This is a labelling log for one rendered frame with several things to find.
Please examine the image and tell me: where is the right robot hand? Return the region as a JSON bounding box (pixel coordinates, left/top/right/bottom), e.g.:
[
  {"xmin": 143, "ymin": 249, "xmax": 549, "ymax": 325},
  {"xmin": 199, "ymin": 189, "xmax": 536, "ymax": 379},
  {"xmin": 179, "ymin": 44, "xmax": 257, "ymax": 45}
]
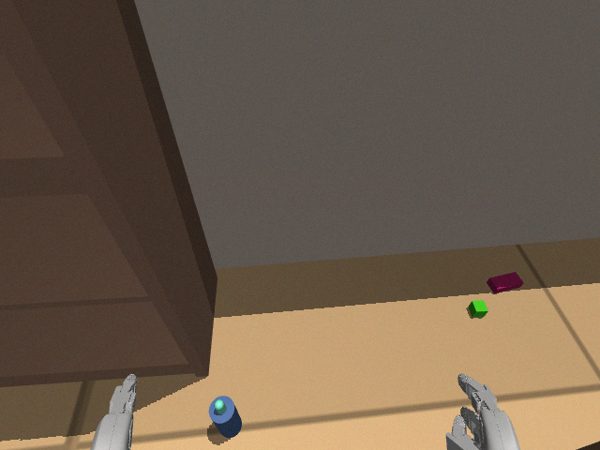
[{"xmin": 446, "ymin": 374, "xmax": 520, "ymax": 450}]

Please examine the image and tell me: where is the bookshelf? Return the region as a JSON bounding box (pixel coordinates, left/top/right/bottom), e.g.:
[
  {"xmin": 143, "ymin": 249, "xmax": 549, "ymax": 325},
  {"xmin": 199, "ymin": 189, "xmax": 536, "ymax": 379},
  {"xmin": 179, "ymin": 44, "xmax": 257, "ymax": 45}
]
[{"xmin": 0, "ymin": 0, "xmax": 218, "ymax": 387}]

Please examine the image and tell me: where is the left robot hand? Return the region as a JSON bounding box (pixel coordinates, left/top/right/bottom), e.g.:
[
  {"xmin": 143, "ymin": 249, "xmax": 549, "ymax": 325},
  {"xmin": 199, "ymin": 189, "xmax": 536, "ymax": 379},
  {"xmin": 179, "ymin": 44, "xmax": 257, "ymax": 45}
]
[{"xmin": 90, "ymin": 374, "xmax": 137, "ymax": 450}]

